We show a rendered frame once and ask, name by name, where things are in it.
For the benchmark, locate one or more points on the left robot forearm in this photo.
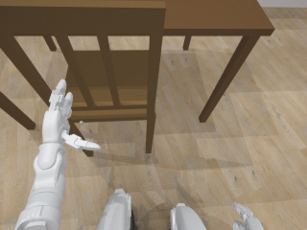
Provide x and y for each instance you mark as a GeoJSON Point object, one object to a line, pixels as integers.
{"type": "Point", "coordinates": [42, 211]}

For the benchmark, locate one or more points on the right robot hand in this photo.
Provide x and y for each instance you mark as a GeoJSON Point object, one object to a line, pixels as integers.
{"type": "Point", "coordinates": [251, 223]}

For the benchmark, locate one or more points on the robot left shin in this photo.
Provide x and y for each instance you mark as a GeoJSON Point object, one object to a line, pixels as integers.
{"type": "Point", "coordinates": [127, 220]}

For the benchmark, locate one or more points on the table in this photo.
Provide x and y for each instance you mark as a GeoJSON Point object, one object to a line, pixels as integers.
{"type": "Point", "coordinates": [189, 18]}

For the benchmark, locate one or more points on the robot left thigh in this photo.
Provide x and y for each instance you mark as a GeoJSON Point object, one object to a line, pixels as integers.
{"type": "Point", "coordinates": [116, 212]}

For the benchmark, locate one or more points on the left robot hand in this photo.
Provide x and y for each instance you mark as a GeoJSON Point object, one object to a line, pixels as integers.
{"type": "Point", "coordinates": [55, 120]}

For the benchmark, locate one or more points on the chair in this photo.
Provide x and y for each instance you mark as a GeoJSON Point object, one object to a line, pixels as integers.
{"type": "Point", "coordinates": [107, 85]}

